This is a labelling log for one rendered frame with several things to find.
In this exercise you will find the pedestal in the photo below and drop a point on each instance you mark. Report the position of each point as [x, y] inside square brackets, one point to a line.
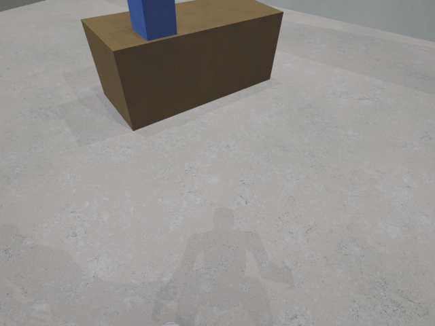
[221, 47]

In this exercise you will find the carton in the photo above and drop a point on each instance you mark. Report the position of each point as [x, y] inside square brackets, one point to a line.
[153, 19]

